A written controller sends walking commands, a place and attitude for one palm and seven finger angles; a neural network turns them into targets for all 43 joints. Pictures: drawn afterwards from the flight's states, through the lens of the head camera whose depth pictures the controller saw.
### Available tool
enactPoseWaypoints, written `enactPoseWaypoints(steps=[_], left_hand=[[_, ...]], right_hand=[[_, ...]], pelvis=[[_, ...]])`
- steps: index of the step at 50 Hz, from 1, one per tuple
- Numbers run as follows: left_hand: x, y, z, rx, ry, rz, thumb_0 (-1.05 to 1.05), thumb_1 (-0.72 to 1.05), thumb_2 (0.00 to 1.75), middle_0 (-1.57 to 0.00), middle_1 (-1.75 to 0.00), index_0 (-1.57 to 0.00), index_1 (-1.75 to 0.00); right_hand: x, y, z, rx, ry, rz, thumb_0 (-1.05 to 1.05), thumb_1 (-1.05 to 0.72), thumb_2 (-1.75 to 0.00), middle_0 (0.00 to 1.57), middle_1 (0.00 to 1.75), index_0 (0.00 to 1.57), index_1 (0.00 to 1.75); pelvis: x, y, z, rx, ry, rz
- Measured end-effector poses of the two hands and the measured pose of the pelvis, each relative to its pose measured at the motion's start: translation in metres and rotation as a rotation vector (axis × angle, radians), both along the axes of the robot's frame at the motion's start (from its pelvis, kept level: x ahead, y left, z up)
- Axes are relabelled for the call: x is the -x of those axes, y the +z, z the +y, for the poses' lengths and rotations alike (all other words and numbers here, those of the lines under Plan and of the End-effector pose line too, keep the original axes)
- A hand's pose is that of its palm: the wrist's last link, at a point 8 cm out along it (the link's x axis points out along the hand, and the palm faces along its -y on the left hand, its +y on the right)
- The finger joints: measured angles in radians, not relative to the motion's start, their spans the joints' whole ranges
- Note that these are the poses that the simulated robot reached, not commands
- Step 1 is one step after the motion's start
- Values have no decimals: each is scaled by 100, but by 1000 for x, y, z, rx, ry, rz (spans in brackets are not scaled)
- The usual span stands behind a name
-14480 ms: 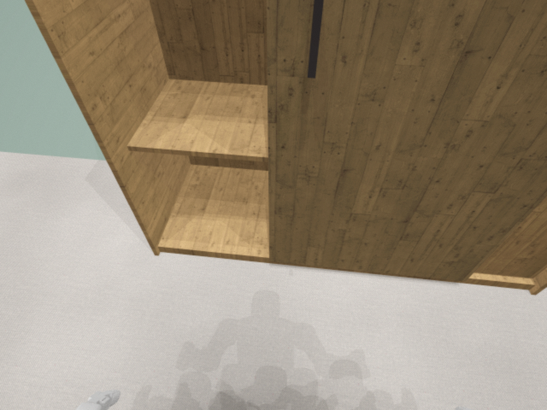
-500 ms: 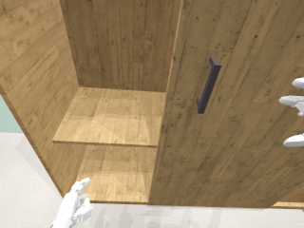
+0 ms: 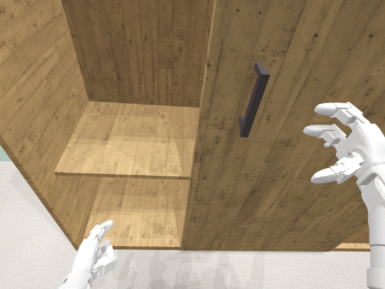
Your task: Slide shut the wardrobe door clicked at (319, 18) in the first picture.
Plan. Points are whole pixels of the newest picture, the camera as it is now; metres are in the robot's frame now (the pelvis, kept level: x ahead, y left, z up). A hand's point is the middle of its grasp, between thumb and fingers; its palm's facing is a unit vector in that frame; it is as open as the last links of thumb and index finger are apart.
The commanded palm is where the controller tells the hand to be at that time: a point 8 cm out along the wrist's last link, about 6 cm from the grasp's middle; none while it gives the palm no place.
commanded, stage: move the hooked fingers beside the handle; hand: right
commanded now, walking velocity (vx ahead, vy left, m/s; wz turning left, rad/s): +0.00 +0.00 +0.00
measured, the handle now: (251, 101) +0.44 -0.09 +0.20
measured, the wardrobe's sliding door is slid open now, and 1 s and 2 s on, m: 0.48 0.48 0.48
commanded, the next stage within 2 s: feel for the door with the fingertips in 1.48 s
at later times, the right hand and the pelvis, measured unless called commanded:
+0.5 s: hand (292, 121) +0.37 -0.15 +0.21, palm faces -0.07 +1.00 -0.02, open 14.0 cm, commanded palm +0.35 -0.21 +0.20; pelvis +0.00 -0.01 +0.00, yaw +1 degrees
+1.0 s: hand (284, 124) +0.39 -0.15 +0.19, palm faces -0.01 +1.00 -0.01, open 14.0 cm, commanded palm +0.36 -0.21 +0.21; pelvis +0.01 +0.01 +0.01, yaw +1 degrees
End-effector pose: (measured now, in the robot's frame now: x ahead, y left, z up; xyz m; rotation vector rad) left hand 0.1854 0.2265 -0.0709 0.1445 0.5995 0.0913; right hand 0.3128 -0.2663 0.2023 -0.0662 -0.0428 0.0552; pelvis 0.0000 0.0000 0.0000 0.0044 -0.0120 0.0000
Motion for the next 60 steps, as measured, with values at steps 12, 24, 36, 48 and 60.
enactPoseWaypoints(steps=[12, 24, 36, 48, 60], left_hand=[[10, -1, -9, -5, 9, 58, 1, 91, 90, -20, -30, -20, -30], [24, -7, -3, -31, 31, 122, 1, 91, 90, -20, -30, -20, -29], [41, -13, 11, -4, 83, 175, 1, 91, 90, -20, -30, -20, -29], [30, -11, 24, -10, 80, 160, 1, 91, 90, -20, -30, -20, -29], [29, -11, 34, -17, 83, 155, 1, 91, 90, -20, -30, -20, -29]], right_hand=[[-22, 12, 11, -22, -48, -38, -1, 50, -30, 31, 120, 31, 120], [-37, 10, 57, -50, 24, -65, -1, 50, -30, 30, 120, 30, 120], [-55, 0, 54, -39, -45, 3, -1, 50, -30, 30, 120, 30, 120], [-52, -3, 62, -49, -37, 36, -1, 50, -30, 30, 120, 30, 120], [-62, 8, 52, -27, -55, -19, -1, 50, -30, 32, 121, 30, 120]], pelvis=[[-1, 2, -6, 0, 10, -14], [0, 4, -9, 3, 10, -22], [-6, 6, -1, 6, 34, -17], [-6, 5, 9, 9, 23, -18], [-9, 5, 17, 12, 22, -10]])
